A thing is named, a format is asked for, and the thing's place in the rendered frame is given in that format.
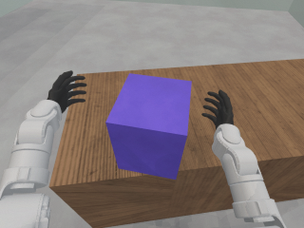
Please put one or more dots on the right robot forearm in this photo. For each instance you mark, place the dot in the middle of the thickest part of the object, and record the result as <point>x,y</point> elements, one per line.
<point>251,199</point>

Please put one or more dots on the left robot forearm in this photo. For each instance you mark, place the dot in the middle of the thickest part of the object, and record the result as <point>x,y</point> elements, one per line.
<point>31,150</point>

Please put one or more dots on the carton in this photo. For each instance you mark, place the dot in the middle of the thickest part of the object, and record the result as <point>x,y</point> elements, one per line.
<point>148,124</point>

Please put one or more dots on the right robot hand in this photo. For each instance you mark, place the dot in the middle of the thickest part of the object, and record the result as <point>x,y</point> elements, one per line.
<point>224,111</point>

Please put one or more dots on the left robot hand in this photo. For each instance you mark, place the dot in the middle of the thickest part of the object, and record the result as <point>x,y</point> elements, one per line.
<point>60,92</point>

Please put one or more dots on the left robot upper arm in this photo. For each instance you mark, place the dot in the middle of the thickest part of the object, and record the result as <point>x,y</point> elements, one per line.
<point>25,211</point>

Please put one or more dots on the pedestal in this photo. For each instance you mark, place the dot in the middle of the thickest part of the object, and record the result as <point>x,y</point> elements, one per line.
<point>267,100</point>

